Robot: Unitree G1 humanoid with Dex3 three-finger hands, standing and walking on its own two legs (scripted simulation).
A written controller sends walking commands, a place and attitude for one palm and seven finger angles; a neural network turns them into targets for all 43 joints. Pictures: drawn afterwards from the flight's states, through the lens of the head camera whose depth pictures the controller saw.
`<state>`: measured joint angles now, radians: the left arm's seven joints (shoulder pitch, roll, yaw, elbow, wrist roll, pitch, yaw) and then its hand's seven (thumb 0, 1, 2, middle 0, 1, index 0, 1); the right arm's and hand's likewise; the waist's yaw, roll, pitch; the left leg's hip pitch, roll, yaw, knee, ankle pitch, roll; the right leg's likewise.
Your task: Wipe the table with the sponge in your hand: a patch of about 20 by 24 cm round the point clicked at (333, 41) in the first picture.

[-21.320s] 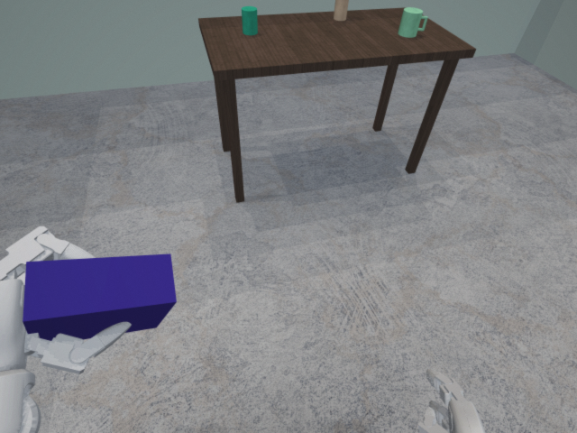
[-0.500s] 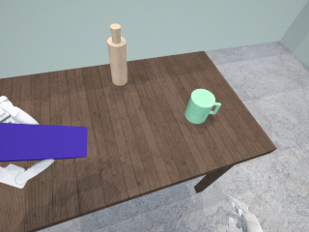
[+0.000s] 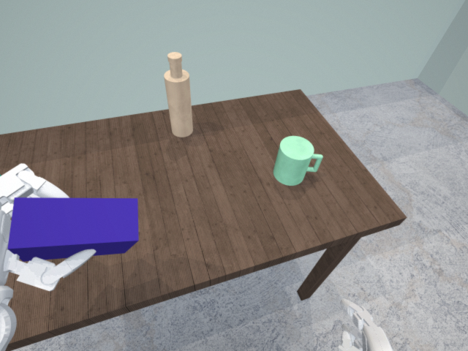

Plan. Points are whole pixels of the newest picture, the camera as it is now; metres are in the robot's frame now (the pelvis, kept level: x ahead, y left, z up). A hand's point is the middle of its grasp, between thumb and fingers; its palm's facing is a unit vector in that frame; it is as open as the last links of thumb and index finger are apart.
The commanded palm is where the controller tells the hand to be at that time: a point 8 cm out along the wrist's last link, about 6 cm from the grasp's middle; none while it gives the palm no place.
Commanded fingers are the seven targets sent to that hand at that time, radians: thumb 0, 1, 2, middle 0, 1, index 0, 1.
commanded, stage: come to a stop and stand still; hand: left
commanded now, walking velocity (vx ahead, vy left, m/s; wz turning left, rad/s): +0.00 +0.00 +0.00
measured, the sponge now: (97, 229) +0.23 +0.21 +0.14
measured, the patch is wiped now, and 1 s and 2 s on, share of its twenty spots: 0.00 0.00 0.00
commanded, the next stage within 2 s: look again from close up in 0.22 s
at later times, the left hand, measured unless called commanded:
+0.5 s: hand (46, 242) +0.20 +0.25 +0.16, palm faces +0.35 -0.88 -0.32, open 9.6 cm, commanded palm +0.15 +0.28 +0.18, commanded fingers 0.00 0.10 1.30 -1.20 -1.60 -1.20 -1.60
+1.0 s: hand (73, 232) +0.22 +0.23 +0.14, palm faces +0.21 -0.81 -0.55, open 9.6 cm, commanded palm +0.16 +0.28 +0.18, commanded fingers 0.00 0.10 1.30 -1.20 -1.60 -1.20 -1.60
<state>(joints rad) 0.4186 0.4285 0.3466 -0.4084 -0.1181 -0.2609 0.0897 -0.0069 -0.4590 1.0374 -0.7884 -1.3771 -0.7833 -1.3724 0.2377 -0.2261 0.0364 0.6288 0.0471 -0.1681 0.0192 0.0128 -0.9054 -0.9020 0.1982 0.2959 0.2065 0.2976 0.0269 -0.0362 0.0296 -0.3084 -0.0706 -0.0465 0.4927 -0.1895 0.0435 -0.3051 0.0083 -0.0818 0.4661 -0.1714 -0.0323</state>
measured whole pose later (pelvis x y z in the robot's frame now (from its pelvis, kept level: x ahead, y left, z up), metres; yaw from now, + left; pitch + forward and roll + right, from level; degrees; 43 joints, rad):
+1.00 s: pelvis +0.00 +0.01 -0.02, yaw -3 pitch -1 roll +1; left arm 0.46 0.47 0.31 -0.54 -0.01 0.04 0.03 -0.01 -0.46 1.04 -0.78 -1.38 -0.78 -1.38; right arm 0.13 -0.24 0.07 0.55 0.01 -0.09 0.01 0.01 -0.90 -0.90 0.20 0.30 0.21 0.30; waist 0.04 0.01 0.01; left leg -0.33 -0.07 0.04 0.64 -0.29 0.06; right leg -0.37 0.02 0.01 0.67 -0.27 -0.03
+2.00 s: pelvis +0.03 -0.04 -0.01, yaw -2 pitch +0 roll +1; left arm 0.36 0.57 0.15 -0.37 0.53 0.26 0.08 0.00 -0.46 1.04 -0.79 -1.38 -0.78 -1.37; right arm 0.12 -0.29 0.04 0.58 0.05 0.01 -0.11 0.01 -0.91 -0.90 0.20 0.30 0.20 0.30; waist 0.09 0.10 -0.03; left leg -0.30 -0.01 -0.01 0.62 -0.32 0.00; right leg -0.32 0.07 -0.04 0.62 -0.30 -0.09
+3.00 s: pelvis +0.03 +0.00 +0.01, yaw -3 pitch -3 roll +0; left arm 0.15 0.50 -0.04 -0.23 0.89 0.40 0.01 0.00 -0.46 1.04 -0.79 -1.38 -0.78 -1.37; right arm 0.02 -0.28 0.03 0.68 0.04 0.02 -0.07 0.01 -0.91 -0.90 0.20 0.30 0.18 0.30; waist 0.13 0.10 0.02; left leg -0.13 -0.05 0.02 0.39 -0.21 0.05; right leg -0.16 0.03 0.00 0.41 -0.19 -0.04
